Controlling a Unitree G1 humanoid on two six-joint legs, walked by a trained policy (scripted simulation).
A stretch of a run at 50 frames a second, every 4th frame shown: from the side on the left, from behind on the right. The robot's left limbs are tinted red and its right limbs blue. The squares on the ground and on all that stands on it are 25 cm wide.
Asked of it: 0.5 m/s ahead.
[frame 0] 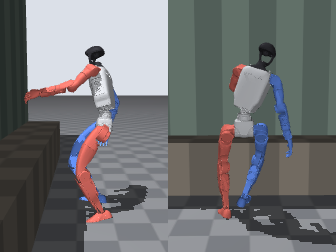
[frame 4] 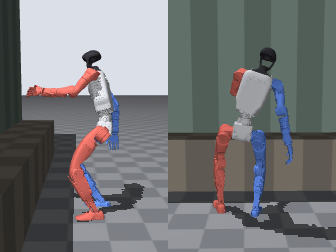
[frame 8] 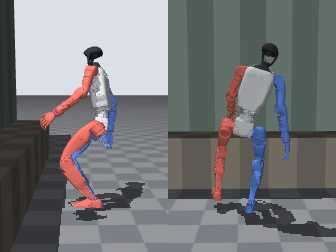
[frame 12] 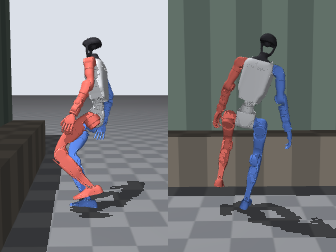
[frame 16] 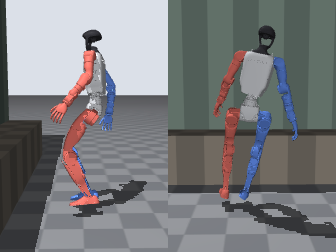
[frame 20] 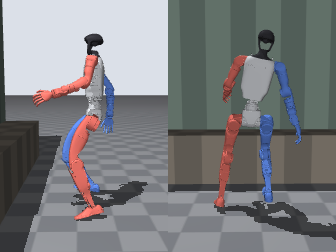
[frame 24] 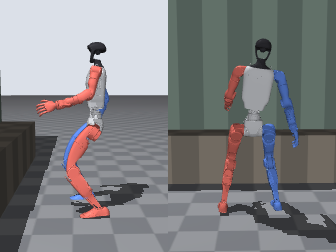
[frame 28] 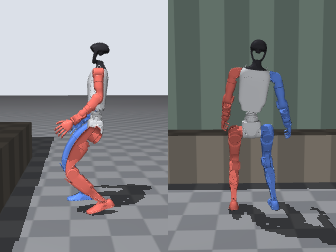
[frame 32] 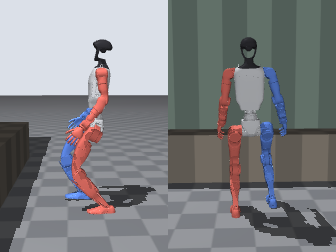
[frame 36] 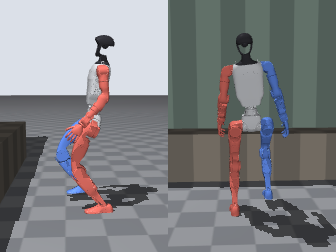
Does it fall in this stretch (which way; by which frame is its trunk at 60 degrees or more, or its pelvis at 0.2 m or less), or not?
no
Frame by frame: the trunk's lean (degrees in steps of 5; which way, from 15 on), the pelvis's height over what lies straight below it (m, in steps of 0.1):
0: 25 to its right, 0.7
4: 25 forward and to its right, 0.7
8: 20 to its right, 0.7
12: 20 to its right, 0.7
16: 15 to its right, 0.8
20: 15 to its right, 0.8
24: 10, 0.7
28: 10, 0.7
32: 5, 0.7
36: 10, 0.7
